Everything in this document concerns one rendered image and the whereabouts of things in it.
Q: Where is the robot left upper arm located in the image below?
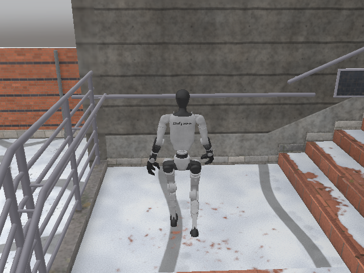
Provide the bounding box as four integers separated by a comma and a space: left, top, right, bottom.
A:
155, 114, 171, 146

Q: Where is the right robot hand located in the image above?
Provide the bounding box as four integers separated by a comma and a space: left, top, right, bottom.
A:
201, 154, 214, 164

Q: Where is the left robot forearm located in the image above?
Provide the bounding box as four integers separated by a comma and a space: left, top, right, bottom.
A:
148, 137, 161, 163

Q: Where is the robot right upper arm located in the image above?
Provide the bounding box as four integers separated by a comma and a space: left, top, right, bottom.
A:
195, 114, 209, 145

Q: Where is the humanoid robot head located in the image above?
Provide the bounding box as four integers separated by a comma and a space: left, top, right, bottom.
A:
173, 89, 192, 117

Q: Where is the robot right foot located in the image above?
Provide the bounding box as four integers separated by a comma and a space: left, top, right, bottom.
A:
190, 227, 199, 237

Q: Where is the right robot forearm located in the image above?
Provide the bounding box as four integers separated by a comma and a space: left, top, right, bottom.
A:
203, 137, 213, 156

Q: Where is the left robot hand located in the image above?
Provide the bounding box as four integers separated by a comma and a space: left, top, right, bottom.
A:
147, 161, 160, 175

